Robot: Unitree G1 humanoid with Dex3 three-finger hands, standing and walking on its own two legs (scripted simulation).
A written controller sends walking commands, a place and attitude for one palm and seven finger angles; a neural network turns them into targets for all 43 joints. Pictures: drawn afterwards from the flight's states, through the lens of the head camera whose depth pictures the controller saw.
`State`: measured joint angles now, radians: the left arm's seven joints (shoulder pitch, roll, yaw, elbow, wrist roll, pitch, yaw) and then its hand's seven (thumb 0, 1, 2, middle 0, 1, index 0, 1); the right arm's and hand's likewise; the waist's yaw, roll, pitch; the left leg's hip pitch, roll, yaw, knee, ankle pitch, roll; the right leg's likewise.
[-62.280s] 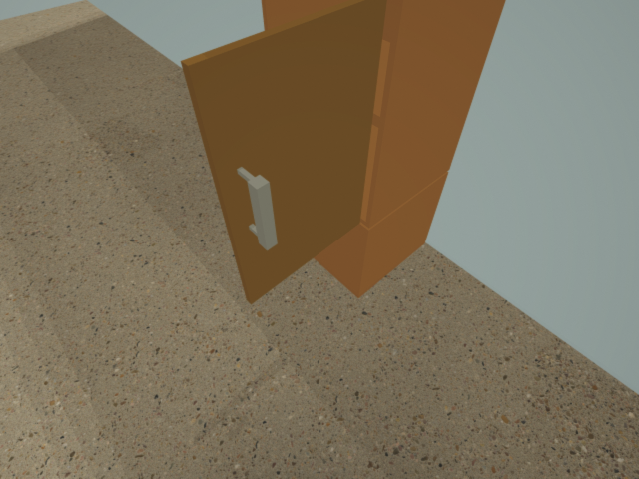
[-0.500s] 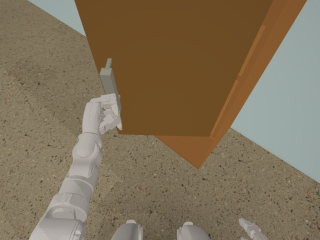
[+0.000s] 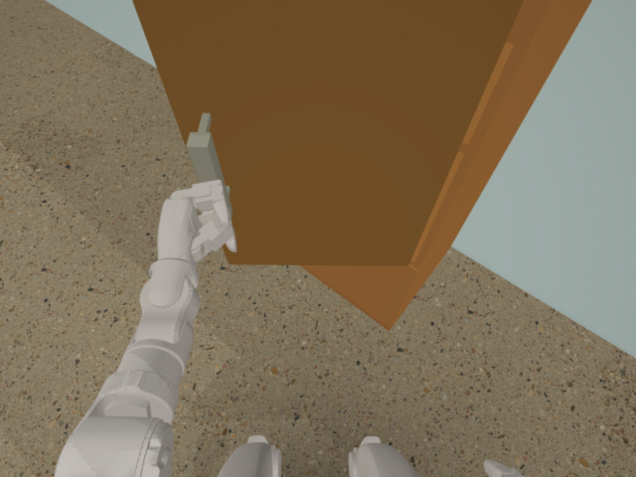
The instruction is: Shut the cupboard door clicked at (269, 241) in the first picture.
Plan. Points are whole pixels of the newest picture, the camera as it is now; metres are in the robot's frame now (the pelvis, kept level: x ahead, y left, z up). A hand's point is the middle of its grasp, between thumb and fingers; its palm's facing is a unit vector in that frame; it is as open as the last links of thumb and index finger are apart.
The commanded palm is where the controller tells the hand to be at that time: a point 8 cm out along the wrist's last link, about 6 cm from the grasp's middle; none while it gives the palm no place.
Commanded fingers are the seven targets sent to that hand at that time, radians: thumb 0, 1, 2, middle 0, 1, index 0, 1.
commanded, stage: push the door shut along its arc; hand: left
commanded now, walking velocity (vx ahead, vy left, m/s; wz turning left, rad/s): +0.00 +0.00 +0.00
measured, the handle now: (214, 171) +0.52 +0.14 +0.05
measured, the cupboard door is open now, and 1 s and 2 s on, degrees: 39 25 13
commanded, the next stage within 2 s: pull the fist back off the door in 1.70 s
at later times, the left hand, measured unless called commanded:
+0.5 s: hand (232, 195) +0.47 +0.11 +0.05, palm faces -0.14 -0.99 -0.03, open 3.1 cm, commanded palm +0.46 +0.16 +0.06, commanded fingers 0.00 0.90 0.90 -1.30 -1.50 -1.30 -1.50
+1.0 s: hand (262, 163) +0.52 +0.07 +0.06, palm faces -0.28 -0.96 -0.03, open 3.1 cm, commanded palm +0.53 +0.12 +0.06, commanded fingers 0.00 0.90 0.90 -1.30 -1.50 -1.30 -1.50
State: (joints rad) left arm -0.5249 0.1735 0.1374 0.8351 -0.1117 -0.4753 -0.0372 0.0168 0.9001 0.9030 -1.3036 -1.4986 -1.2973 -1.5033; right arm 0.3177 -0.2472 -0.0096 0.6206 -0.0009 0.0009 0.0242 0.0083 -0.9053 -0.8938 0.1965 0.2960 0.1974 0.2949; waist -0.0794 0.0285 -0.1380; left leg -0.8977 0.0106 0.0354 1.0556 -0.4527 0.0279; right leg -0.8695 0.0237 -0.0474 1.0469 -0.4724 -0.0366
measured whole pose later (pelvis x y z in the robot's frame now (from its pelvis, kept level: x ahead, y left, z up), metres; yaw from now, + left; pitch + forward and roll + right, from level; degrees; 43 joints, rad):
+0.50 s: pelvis +0.00 +0.00 -0.01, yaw +0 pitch +20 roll -1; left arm -0.82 0.30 0.19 1.11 -0.12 -0.46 -0.18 0.02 0.90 0.90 -1.31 -1.50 -1.31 -1.50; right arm 0.35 -0.26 0.00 0.65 0.00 0.01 0.02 0.01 -0.90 -0.89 0.20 0.30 0.20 0.29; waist -0.13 0.04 -0.14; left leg -1.02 0.01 0.02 1.13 -0.47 0.03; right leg -0.98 0.02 -0.06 1.11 -0.49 -0.03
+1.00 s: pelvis -0.01 +0.01 -0.03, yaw -1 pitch +25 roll -3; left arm -1.09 0.38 0.21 1.27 -0.06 -0.39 -0.25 0.02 0.90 0.90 -1.30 -1.50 -1.30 -1.50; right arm 0.39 -0.27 0.02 0.65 -0.02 0.00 0.04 0.00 -0.90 -0.89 0.20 0.30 0.20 0.30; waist -0.22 0.06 -0.13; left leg -1.15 0.02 0.01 1.20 -0.48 0.04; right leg -1.10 0.03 -0.07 1.15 -0.49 -0.03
